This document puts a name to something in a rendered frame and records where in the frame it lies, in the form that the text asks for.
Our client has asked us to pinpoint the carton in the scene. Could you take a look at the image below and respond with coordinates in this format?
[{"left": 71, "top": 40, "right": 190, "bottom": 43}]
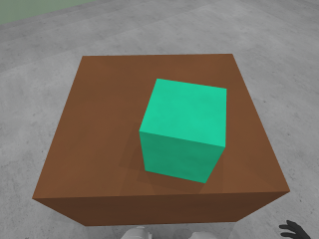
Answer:
[{"left": 139, "top": 79, "right": 227, "bottom": 183}]

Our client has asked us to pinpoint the robot left thigh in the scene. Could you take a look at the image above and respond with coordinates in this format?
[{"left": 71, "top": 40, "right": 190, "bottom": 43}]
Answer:
[{"left": 121, "top": 227, "right": 153, "bottom": 239}]

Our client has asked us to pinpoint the right robot hand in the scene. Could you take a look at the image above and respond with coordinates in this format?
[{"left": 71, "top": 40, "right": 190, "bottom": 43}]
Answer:
[{"left": 279, "top": 220, "right": 311, "bottom": 239}]

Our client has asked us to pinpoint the pedestal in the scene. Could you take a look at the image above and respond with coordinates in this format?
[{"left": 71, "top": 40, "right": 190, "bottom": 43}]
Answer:
[{"left": 32, "top": 54, "right": 290, "bottom": 227}]

